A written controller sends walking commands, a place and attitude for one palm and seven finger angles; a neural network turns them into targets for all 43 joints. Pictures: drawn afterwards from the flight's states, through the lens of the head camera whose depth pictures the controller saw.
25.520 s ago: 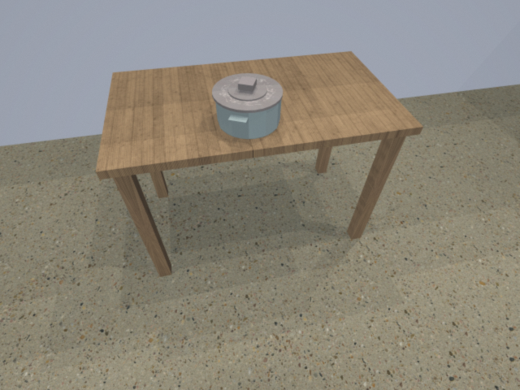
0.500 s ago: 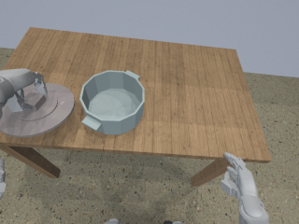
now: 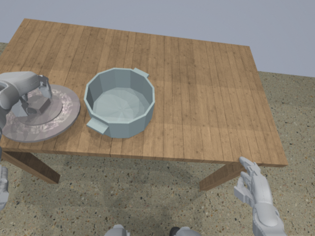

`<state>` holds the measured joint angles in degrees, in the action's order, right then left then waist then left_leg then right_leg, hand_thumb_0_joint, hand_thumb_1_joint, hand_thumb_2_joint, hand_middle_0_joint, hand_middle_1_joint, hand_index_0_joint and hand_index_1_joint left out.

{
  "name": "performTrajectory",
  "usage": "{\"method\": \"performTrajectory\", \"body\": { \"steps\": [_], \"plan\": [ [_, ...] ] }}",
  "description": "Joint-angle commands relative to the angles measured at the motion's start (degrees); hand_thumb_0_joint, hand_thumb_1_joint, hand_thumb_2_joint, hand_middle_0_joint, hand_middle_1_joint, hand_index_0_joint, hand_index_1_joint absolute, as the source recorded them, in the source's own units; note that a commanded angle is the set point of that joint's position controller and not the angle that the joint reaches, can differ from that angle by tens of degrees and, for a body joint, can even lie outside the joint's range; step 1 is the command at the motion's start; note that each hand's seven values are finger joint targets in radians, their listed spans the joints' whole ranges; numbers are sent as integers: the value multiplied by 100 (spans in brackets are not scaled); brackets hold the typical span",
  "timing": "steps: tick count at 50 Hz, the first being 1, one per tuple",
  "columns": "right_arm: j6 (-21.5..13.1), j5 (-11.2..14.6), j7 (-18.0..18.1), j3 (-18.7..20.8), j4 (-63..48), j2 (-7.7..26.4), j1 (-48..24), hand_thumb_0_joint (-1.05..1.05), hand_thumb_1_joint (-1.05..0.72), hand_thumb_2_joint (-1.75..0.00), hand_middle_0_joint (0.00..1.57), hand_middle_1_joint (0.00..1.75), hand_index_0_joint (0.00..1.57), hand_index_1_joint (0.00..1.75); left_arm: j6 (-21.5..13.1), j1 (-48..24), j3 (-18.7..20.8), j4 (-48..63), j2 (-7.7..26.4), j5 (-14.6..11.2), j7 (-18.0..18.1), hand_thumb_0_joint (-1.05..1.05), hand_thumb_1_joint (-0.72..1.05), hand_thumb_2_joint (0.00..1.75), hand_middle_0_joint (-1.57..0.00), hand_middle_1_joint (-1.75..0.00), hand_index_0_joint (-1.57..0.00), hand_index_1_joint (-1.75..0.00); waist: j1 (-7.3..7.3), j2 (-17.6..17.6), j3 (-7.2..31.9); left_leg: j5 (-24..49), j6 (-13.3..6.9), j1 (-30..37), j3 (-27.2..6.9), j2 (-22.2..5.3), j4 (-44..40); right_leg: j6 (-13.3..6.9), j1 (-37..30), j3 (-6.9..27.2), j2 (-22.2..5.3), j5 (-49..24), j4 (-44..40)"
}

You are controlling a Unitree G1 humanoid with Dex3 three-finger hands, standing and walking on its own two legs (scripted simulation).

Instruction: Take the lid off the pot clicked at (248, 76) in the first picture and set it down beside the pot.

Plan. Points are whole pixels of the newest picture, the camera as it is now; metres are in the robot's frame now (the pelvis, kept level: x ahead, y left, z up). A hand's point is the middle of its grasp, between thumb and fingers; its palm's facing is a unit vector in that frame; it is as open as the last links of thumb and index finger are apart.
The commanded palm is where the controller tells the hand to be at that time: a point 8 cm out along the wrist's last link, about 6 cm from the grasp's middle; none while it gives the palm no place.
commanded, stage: lower the lid onto the table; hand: left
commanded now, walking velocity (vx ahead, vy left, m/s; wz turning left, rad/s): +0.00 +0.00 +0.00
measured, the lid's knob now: (37, 104) +0.45 +0.33 -0.02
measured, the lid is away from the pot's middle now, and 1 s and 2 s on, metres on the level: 0.22 0.25 0.25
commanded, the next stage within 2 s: open the fingers wide in 0.38 s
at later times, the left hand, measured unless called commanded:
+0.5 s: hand (26, 112) +0.41 +0.34 -0.01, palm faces -0.49 -0.14 -0.86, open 8.0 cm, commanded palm +0.44 +0.34 +0.05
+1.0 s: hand (18, 124) +0.37 +0.35 +0.00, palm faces -0.47 -0.15 -0.87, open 7.6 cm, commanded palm +0.44 +0.34 +0.05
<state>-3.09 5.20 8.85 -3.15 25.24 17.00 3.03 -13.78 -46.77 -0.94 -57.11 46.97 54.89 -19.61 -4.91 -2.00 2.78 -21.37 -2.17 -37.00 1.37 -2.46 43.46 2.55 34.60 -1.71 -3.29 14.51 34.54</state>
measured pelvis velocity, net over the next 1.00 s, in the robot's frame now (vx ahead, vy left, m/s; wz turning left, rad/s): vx -0.03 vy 0.00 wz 0.02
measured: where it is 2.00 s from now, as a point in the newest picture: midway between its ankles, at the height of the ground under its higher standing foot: outside the picture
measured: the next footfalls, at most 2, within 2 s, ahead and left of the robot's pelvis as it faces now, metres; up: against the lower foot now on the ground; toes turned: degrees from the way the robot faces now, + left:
none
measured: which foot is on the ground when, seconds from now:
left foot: down 0.00-1.00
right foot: down 0.00-1.00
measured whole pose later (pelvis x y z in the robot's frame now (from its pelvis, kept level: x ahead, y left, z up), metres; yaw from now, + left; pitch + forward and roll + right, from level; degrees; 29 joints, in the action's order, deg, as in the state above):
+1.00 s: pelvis -0.03 +0.00 -0.02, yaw +1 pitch +14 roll -4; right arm 1.3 4.5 5.9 -1.1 22.9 17.9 2.3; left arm -12.6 -44.7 -1.2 -56.9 44.5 55.9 -15.2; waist -3.5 -2.3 3.5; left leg -22.4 -2.5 -42.3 -0.2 -1.8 50.4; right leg 1.7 39.3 -1.7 -3.4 16.7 41.8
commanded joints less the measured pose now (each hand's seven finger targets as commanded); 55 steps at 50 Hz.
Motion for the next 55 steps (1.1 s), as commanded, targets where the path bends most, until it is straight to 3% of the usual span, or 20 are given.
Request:
{"method": "performTrajectory", "body": {
  "steps": [1,2,4,9,15,16,19,23,24,25,26,29,30,32,34,37,41,47,50,55],
  "plan": [
    [707,-4,88,369,756,1063,1414,0,-90,-90,20,30,20,30,2,-2767,754,1263,2160,-94,314,0,65,97,-89,-111,-76,-106,-134,1788,2513,3751,-31,2585,-213,-9,-231,-346,93,-300,451,-1177,24],
    [706,5,80,371,740,1020,1390,0,-90,-90,20,30,20,30,31,-2784,574,1194,1938,-111,305,0,65,97,-89,-111,-76,-106,-173,1872,2496,3694,-40,2582,-176,4,-201,-344,153,-284,458,-1157,33],
    [697,-17,98,372,720,1049,1428,0,-90,-90,20,30,20,30,-30,-2877,832,1430,2275,-100,310,0,65,97,-89,-111,-76,-106,-124,1919,2765,3929,-50,2678,-205,4,-141,-347,58,-263,447,-1306,67],
    [698,-32,105,372,720,1027,1474,0,-90,-90,20,30,20,30,-79,-2849,793,1420,2167,-87,369,0,65,97,-89,-111,-76,-106,-145,2133,2697,4239,-1,2756,-290,-36,-47,-367,359,-319,472,-1217,152],
    [732,-23,69,382,703,1044,1458,0,-90,-90,20,30,20,30,-67,-2661,581,1179,1861,-88,424,0,65,97,-89,-111,-76,-106,-212,1956,2489,3897,-14,2537,-253,-46,72,-351,625,-321,485,-1034,257],
    [748,-33,63,378,687,1058,1476,0,-90,-90,20,30,20,30,-76,-2700,700,1252,2034,-78,434,0,65,97,-89,-111,-76,-106,-182,1945,2517,3849,-10,2471,-264,-40,79,-354,558,-315,486,-1036,269],
    [751,-50,63,391,676,1044,1498,0,-90,-90,20,30,20,30,-107,-2795,695,1439,2004,-70,446,0,65,97,-89,-111,-76,-106,-174,2180,2748,4132,9,2641,-296,-46,140,-371,651,-318,491,-1083,334],
    [785,-3,72,346,594,1034,1410,0,-90,-90,20,30,20,30,-74,-2557,625,1086,1975,-103,491,0,65,97,-89,-111,-76,-106,-228,1763,2489,3414,-46,2139,-205,4,215,-342,616,-287,509,-933,398],
    [796,-116,-166,514,170,867,1420,0,-90,-90,20,30,20,30,-54,-998,1554,1292,2023,-40,557,0,65,97,-89,-111,-76,-106,472,2217,2980,4548,86,2638,-427,142,185,-472,190,-396,476,-1192,447],
    [924,-197,-256,544,187,913,1362,0,-90,-90,20,30,20,30,-42,-767,1346,1327,1815,44,619,0,64,95,-87,-111,-74,-106,319,2205,2961,4744,174,2769,-449,89,228,-465,398,-418,499,-1129,517],
    [1023,-205,-282,576,252,940,1346,0,-90,-90,20,30,20,30,-63,-1097,1346,1604,1861,101,664,0,63,93,-86,-111,-73,-106,291,2345,2948,4854,223,2884,-496,43,213,-461,603,-439,506,-980,540],
    [1135,-191,-353,579,335,962,1255,0,-90,-90,20,30,20,30,144,-1952,1061,1417,1752,200,854,0,61,86,-81,-111,-69,-106,-18,1469,2352,3617,17,2182,-416,40,202,-397,657,-344,467,-757,356],
    [1129,-178,-339,570,369,988,1275,0,-90,-90,20,30,20,30,199,-2184,962,1441,1766,198,895,0,60,84,-79,-110,-68,-106,-57,1435,2257,3223,-21,2056,-376,56,149,-391,571,-310,454,-720,322],
    [1055,-166,-307,600,352,984,1373,0,-90,-90,20,30,20,30,173,-2306,881,1807,1681,171,943,0,58,79,-76,-110,-65,-106,-32,1793,2490,3328,3,2477,-419,61,87,-434,618,-330,448,-656,307],
    [1014,-151,-322,592,346,943,1365,0,-90,-90,20,30,20,30,147,-2026,599,1582,1275,218,873,0,55,76,-73,-109,-63,-106,-35,2049,2352,3680,114,2696,-480,48,107,-465,946,-396,480,-493,343],
    [1067,-124,-337,552,371,977,1319,0,-90,-90,20,30,20,30,178,-1985,727,1327,1526,112,767,0,50,74,-68,-108,-59,-105,-20,1755,2223,3004,34,2325,-399,107,81,-450,683,-345,456,-453,307],
    [1016,-135,-303,545,408,955,1295,0,-90,-90,20,30,20,30,117,-2146,444,1572,1224,69,686,0,43,70,-63,-107,-55,-104,-68,1840,2293,2899,37,2462,-425,89,24,-455,804,-368,465,-343,294],
    [1006,-55,-278,450,354,983,1232,0,-90,-90,20,30,20,30,143,-1884,381,739,1272,6,600,0,34,64,-54,-104,-48,-102,-116,1008,1712,1681,-57,1476,-269,167,-36,-424,676,-333,483,-89,337],
    [988,-95,-259,486,352,988,1258,0,-90,-90,20,30,20,30,73,-2134,373,1151,1287,70,564,0,29,61,-50,-103,-45,-101,-78,1545,2093,2154,-6,1914,-371,125,-1,-463,828,-347,468,-94,422],
    [975,-96,-232,454,309,968,1293,0,-90,-90,20,30,20,30,11,-1987,612,1085,1536,36,535,0,22,55,-42,-101,-39,-100,-65,1486,2279,2421,-25,1885,-328,141,149,-437,750,-332,490,-309,482]
  ]
}}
